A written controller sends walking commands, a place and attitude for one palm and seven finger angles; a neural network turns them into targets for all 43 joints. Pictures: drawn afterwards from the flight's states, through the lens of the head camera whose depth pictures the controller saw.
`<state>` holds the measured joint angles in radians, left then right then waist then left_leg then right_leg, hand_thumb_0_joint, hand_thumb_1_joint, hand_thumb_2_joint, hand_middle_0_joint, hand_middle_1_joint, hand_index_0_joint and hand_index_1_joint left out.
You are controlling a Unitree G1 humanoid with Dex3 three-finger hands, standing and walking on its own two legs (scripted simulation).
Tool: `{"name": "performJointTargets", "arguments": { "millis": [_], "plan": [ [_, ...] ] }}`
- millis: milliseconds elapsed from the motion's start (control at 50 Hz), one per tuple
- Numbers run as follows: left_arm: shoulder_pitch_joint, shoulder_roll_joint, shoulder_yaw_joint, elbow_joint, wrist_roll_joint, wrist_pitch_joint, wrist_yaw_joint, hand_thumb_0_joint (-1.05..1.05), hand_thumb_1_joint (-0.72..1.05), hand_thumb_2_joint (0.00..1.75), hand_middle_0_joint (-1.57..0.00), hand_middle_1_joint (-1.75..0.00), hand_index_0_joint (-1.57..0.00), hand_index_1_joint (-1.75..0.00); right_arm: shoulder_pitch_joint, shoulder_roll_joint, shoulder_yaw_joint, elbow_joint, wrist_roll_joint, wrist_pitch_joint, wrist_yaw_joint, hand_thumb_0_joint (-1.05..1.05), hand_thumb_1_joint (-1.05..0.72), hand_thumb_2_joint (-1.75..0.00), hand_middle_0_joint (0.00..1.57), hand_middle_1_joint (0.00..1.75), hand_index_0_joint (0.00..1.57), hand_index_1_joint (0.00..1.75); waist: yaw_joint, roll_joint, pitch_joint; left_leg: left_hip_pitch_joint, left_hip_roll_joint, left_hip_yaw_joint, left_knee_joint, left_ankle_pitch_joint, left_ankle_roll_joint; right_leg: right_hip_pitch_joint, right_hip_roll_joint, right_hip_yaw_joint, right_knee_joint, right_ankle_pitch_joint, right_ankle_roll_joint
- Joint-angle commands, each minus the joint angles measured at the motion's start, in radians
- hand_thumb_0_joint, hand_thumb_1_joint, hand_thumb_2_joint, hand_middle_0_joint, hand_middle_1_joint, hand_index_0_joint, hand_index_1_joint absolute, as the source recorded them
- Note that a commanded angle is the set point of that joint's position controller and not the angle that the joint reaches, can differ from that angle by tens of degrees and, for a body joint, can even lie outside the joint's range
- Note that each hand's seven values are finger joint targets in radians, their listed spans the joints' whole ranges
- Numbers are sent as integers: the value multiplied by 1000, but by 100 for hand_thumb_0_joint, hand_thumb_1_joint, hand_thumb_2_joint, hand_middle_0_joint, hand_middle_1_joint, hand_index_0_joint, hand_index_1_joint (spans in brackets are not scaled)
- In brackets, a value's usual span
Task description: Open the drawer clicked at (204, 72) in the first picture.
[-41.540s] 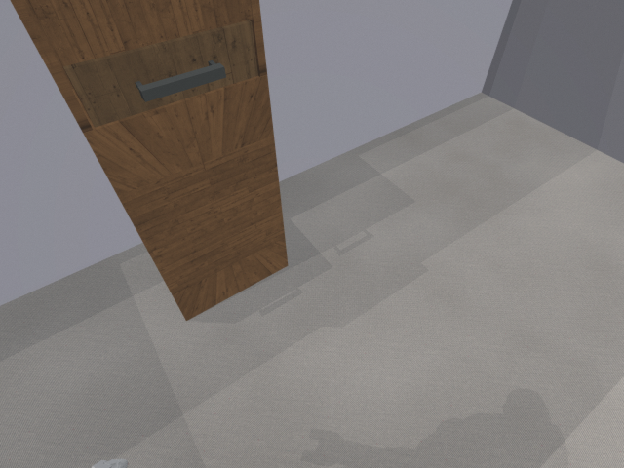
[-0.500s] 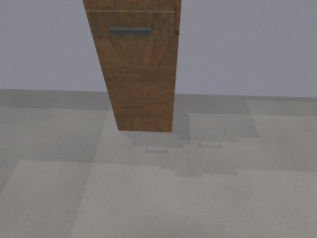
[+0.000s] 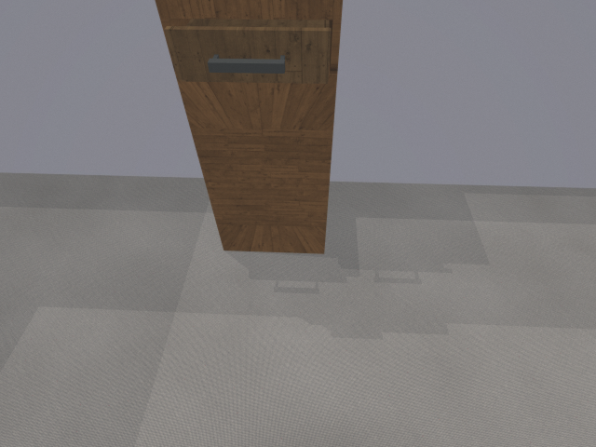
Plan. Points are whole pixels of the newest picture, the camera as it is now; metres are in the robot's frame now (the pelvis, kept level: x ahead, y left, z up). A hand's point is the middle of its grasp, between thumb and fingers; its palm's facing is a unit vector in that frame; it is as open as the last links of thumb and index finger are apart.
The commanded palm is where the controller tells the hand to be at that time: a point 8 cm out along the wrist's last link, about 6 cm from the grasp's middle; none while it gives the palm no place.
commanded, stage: take the last steps up to it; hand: left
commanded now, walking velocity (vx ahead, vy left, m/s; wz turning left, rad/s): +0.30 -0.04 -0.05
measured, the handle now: (248, 62) +0.91 +0.17 +0.09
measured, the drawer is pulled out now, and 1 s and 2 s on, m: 0.05 0.05 0.05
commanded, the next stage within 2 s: come to a stop and stand still in 0.96 s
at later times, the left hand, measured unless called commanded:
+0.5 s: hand (198, 435) +0.17 +0.18 -0.18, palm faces -0.03 -0.98 -0.19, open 7.3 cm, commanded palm none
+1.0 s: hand (247, 317) +0.38 +0.13 -0.18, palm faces +0.02 -0.98 -0.19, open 7.3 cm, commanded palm none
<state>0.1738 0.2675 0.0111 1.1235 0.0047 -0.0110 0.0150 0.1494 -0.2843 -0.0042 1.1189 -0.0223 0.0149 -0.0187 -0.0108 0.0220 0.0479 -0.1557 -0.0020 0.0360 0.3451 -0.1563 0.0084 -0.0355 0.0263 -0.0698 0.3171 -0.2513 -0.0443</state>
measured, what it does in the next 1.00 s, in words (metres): walks ahead: right foot, then left foot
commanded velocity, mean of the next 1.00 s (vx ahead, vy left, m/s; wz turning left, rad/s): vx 0.27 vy -0.02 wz -0.05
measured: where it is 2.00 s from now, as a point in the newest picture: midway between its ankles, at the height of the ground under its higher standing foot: (327, 399)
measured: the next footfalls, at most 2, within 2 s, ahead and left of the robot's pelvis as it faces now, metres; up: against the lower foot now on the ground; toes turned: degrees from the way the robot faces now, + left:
right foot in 0.56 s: +0.26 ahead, -0.16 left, +0.00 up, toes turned -7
left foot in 0.80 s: +0.28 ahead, +0.10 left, +0.00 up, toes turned +7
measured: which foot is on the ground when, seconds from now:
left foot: down 0.00-0.56, up 0.58-0.78, down 0.80-1.00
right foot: down 0.00-0.24, up 0.26-0.54, down 0.56-0.80, up 0.82-1.00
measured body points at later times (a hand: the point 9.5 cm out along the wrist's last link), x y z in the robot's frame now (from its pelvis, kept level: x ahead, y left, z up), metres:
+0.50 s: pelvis +0.12 -0.01 -0.01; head +0.17 -0.02 +0.44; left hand +0.18 +0.23 -0.16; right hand -0.02 -0.20 -0.15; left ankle +0.03 +0.11 -0.75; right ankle +0.18 -0.14 -0.72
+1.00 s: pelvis +0.31 -0.06 -0.02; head +0.36 -0.07 +0.43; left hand +0.38 +0.18 -0.17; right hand +0.33 -0.29 -0.18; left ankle +0.24 +0.09 -0.75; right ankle +0.34 -0.18 -0.74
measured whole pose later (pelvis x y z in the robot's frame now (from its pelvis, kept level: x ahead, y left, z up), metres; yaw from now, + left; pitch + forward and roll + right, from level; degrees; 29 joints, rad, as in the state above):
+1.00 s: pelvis +0.31 -0.06 -0.02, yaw +1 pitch +2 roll +0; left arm 0.17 0.19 0.06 1.01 0.02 -0.04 -0.04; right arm 0.28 -0.17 -0.03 1.00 -0.04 -0.05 -0.02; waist -0.02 0.02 0.07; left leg -0.20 0.11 0.07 0.57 -0.38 -0.06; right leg -0.38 -0.05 -0.10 0.65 -0.30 -0.02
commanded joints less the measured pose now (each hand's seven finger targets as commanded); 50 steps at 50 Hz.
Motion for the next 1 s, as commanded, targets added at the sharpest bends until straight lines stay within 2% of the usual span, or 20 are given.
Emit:
{"name": "performJointTargets", "arguments": {
  "millis": [0,100,180,200,220,240,280,440,500,520,540,560,600,740,780,800,860,940,960,980],
  "plan": [
    [81,100,15,-13,9,13,1,0,90,90,-20,-30,-20,-30,72,-52,-11,-21,-9,3,4,0,-90,-90,20,30,20,30,2,-44,74,-50,83,-80,11,-195,12,-133,-149,145,-86,-241,-16],
    [132,125,43,-28,13,3,-6,0,90,90,-20,-30,-20,-30,61,-24,-23,-63,-8,-13,9,0,-90,-90,20,30,20,30,17,-145,145,-256,56,12,295,-251,-4,-85,-276,283,-134,-297,-138],
    [118,94,56,-44,9,-14,-9,0,90,90,-20,-30,-20,-30,230,-5,-34,-38,-9,-36,5,0,-90,-90,20,30,20,30,-57,-10,89,-22,101,11,124,-81,22,-164,-198,132,127,62,-95],
    [98,51,49,-61,5,-14,-14,0,90,90,-20,-30,-20,-30,346,-51,-45,8,-21,-46,0,0,-90,-90,20,30,20,30,-88,161,83,136,203,-171,39,33,88,-326,-80,16,383,103,-33],
    [43,15,35,-96,3,-19,-16,0,90,90,-20,-30,-20,-30,488,-88,-59,50,-27,-53,-14,0,-90,-90,20,30,20,30,-127,331,44,287,362,-441,-63,213,172,-538,10,-41,659,-247,6],
    [-22,30,39,-122,5,-20,-12,0,90,90,-20,-30,-20,-30,536,-70,-50,62,-20,-52,-30,0,-90,-90,20,30,20,30,-126,216,72,288,430,-461,-56,366,217,-635,-33,55,813,-299,-4],
    [-29,-4,46,-123,7,-16,-18,0,90,90,-20,-30,-20,-30,466,-33,-46,29,-19,-65,-35,0,-90,-90,20,30,20,30,-75,28,97,170,412,-353,-65,364,211,-643,-105,94,878,-207,11],
    [-45,-69,45,-150,14,-3,-53,0,90,90,-20,-30,-20,-30,397,-1,-48,33,-18,-74,-27,0,-90,-90,20,30,20,30,-31,120,63,-31,271,-62,-92,106,119,-344,-77,-68,405,-29,28],
    [109,-22,65,-99,16,-10,-49,0,90,90,-20,-30,-20,-30,365,2,-49,25,-8,-61,-23,0,-90,-90,20,30,20,30,51,43,21,-133,213,-3,115,110,78,-58,-30,-94,264,31,5],
    [252,40,86,-58,19,-21,-42,0,90,90,-20,-30,-20,-30,345,28,-48,8,4,-62,-16,0,-90,-90,20,30,20,30,118,-64,-44,-268,148,66,356,44,40,159,-135,52,186,-54,-43],
    [378,157,115,-32,16,-33,-25,0,90,90,-20,-30,-20,-30,331,100,-36,-38,17,-64,-4,0,-90,-90,20,30,20,30,153,-340,-117,-465,24,125,715,-384,-3,256,-429,484,-24,-148,-158],
    [350,157,106,-38,2,-20,-14,0,90,90,-20,-30,-20,-30,245,78,-47,-72,11,-57,-3,0,-90,-90,20,30,20,30,150,-215,-58,-512,70,10,881,-503,8,135,-479,560,-114,-276,-206],
    [138,72,83,-99,16,-18,5,0,90,90,-20,-30,-20,-30,203,95,-59,-92,0,-44,4,0,-90,-90,20,30,20,30,43,-216,61,-482,165,-63,874,-390,8,-182,-420,435,-116,-373,-177],
    [42,25,79,-122,17,-32,-14,0,90,90,-20,-30,-20,-30,356,132,-47,-55,-11,-40,22,0,-90,-90,20,30,20,30,-69,-52,11,55,73,103,197,-131,-26,-450,-204,108,23,-250,-85],
    [2,-55,61,-176,6,-26,-28,0,90,90,-20,-30,-20,-30,461,-32,-78,-42,-27,-58,4,0,-90,-90,20,30,20,30,-120,307,23,158,356,-337,-70,-288,104,-634,-39,-53,441,-229,16],
    [-69,-37,63,-224,3,-37,-36,0,90,90,-20,-30,-20,-30,457,-96,-95,-63,-27,-52,-12,0,-90,-90,20,30,20,30,-129,256,26,167,484,-490,-146,-283,220,-715,-61,-12,602,-322,33],
    [-131,-28,60,-223,12,-49,-41,0,90,90,-20,-30,-20,-30,371,-52,-72,-86,-27,-73,-15,0,-90,-90,20,30,20,30,-88,169,43,186,402,-264,-10,383,188,-732,-127,48,674,-253,43],
    [98,-25,65,-140,13,-44,-52,0,90,90,-20,-30,-20,-30,206,-56,-71,-123,-10,-60,-15,0,-90,-90,20,30,20,30,25,70,-102,13,198,24,220,366,41,-175,-18,-102,189,49,32],
    [221,45,82,-101,18,-47,-45,0,90,90,-20,-30,-20,-30,182,-35,-69,-137,7,-61,-10,0,-90,-90,20,30,20,30,82,-76,-141,-172,143,61,355,159,5,55,-100,24,152,174,3],
    [321,141,106,-77,22,-48,-28,0,90,90,-20,-30,-20,-30,141,29,-54,-183,16,-64,1,0,-90,-90,20,30,20,30,118,-342,-136,-410,30,127,577,-245,-35,191,-362,374,29,313,-100]
  ]
}}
